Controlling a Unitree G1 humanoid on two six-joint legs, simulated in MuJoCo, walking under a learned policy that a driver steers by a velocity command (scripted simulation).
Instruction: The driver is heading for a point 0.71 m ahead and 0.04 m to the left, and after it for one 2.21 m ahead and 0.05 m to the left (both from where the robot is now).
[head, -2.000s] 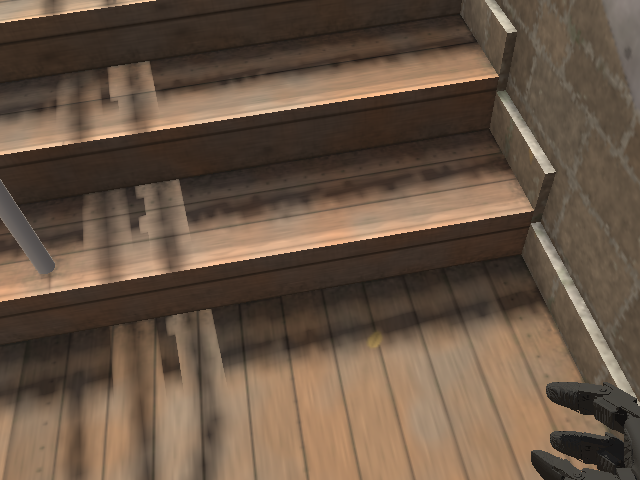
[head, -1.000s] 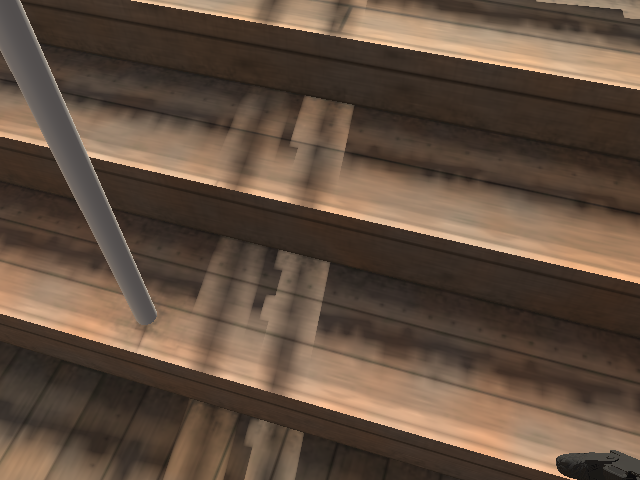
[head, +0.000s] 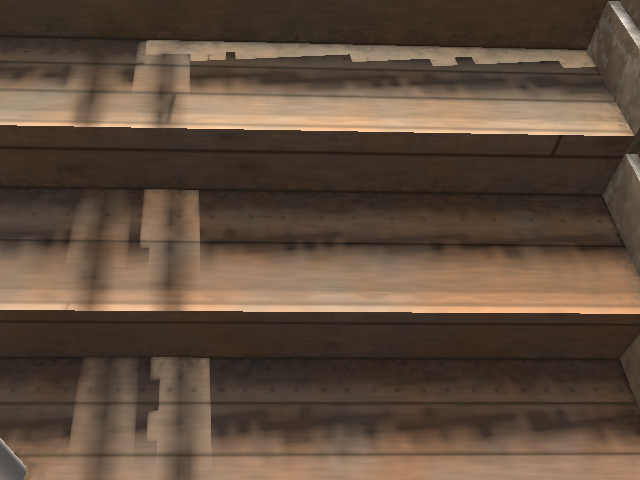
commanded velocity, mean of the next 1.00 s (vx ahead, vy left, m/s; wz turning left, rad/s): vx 0.46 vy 0.00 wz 0.02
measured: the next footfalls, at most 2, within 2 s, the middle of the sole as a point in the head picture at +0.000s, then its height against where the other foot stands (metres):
right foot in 0.28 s outside the picture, level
left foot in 0.82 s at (314, 447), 0.16 m higher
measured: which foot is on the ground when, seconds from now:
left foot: down 0.00-0.30, up 0.32-0.80, down 0.82-1.00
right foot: up 0.00-0.26, down 0.28-0.82, up 0.84-1.00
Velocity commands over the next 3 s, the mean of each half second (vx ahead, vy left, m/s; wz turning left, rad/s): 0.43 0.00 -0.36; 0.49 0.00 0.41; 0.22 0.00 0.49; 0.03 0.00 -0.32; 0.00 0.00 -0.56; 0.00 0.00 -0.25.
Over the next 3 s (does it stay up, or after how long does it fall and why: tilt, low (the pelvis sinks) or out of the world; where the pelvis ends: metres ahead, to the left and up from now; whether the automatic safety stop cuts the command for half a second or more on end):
stays up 0.78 0.08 0.31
